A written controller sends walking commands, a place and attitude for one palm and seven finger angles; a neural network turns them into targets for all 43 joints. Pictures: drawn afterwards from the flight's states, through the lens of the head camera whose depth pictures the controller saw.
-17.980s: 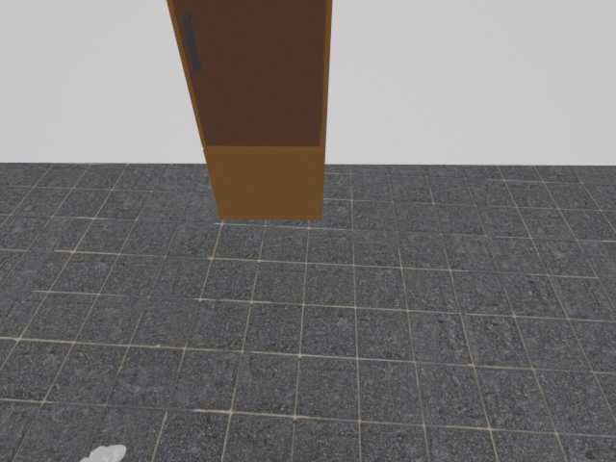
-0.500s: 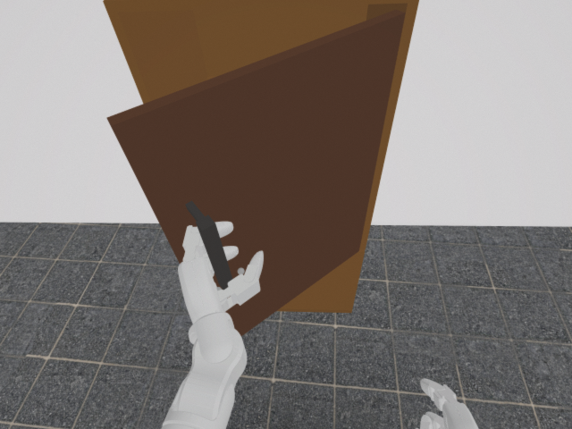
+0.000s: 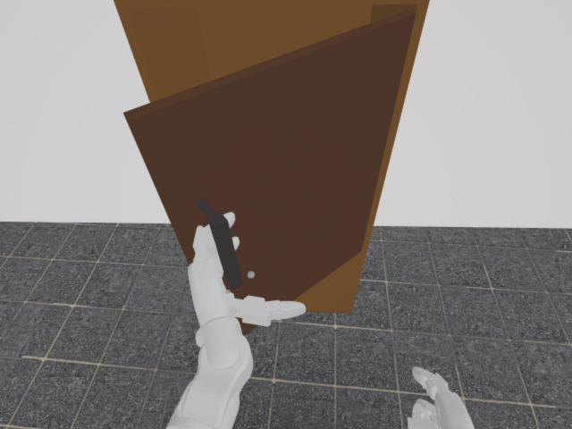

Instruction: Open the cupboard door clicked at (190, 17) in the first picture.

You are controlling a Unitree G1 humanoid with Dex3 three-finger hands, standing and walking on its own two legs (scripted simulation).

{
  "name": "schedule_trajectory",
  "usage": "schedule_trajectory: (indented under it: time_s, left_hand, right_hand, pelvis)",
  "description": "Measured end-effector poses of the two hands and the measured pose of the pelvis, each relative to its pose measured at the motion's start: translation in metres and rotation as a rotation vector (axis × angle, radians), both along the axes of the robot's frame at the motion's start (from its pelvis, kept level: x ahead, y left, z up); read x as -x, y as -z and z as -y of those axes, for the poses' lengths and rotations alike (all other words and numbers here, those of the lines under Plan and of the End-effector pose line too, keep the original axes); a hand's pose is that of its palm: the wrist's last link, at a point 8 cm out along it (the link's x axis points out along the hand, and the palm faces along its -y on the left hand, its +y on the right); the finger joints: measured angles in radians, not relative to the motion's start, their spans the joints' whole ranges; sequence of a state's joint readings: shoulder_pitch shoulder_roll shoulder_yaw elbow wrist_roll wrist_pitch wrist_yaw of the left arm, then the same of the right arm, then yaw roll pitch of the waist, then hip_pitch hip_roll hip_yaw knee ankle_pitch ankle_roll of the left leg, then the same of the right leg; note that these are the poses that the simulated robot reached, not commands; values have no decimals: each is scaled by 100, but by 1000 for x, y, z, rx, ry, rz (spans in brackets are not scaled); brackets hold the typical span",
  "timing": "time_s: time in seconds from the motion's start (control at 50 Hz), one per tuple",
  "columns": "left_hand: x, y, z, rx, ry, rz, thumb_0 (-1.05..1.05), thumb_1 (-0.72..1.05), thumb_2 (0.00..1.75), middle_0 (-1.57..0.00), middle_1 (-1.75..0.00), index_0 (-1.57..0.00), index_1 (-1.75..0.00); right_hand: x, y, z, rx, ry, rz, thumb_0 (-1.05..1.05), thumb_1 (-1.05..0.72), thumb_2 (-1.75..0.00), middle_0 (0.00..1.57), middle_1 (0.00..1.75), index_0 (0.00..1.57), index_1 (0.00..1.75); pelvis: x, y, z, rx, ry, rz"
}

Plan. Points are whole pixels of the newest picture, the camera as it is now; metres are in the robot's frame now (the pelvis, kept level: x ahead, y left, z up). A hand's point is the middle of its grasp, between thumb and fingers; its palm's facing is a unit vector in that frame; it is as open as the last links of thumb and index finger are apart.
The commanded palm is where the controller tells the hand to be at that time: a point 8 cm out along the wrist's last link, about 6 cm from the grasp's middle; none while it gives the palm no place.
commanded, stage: slide the hand sideways off the handle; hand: left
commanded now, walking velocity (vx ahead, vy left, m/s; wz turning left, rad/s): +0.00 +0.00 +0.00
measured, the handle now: (220, 246) +0.35 +0.12 +0.08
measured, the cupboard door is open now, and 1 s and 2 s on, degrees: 40 41 41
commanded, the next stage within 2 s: draw the hand back to the body in 1.30 s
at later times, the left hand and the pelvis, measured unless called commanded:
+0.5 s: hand (241, 299) +0.27 +0.07 +0.07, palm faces -0.08 -1.00 +0.02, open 16.2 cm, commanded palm +0.24 +0.14 +0.07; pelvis -0.01 +0.03 +0.00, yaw -2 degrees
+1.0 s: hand (201, 329) +0.23 +0.12 +0.07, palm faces -0.03 -1.00 -0.02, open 16.1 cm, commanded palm +0.21 +0.19 +0.07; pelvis +0.00 +0.02 -0.01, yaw -1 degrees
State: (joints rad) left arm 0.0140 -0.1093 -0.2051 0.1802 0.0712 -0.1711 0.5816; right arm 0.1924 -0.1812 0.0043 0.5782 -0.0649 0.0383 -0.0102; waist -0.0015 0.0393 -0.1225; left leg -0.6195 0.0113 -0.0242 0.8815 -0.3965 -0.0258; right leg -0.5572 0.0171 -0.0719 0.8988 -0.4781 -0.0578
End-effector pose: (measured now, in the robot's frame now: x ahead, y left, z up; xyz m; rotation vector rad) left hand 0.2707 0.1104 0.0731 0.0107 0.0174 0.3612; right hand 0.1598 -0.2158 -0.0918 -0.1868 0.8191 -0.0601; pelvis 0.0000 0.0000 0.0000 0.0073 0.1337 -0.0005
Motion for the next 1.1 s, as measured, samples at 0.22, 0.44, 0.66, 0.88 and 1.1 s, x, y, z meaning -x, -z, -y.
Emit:
schedule_trajectory:
  time_s: [0.22,0.44,0.66,0.88,1.1]
  left_hand:
    - [4,3,-17,-74,261,36,-1,-50,30,-33,-52,-26,-54]
    - [12,2,-20,34,443,31,-1,-51,30,-17,-35,-18,-35]
    - [33,4,-37,1,422,38,-1,-50,30,-19,-33,-18,-32]
    - [47,4,-54,0,405,18,-1,-50,30,-20,-33,-20,-32]
    - [67,3,-77,-18,361,0,-1,-50,30,-20,-32,-20,-32]
  right_hand:
    - [5,0,-14,-9,-15,14,1,-91,-90,20,30,20,30]
    - [31,-6,-14,-14,41,38,1,-91,-90,20,30,20,30]
    - [24,-10,-16,-6,34,56,1,-91,-90,20,30,20,30]
    - [-1,-14,-19,-17,15,112,1,-91,-90,20,30,20,30]
    - [-8,-14,-8,-2,14,136,1,-91,-90,20,30,20,30]
  pelvis:
    - [10,4,-9,6,-7,7]
    - [13,0,-24,10,20,18]
    - [7,3,-26,13,30,12]
    - [0,5,-22,12,24,-2]
    - [-4,8,-13,12,14,-13]
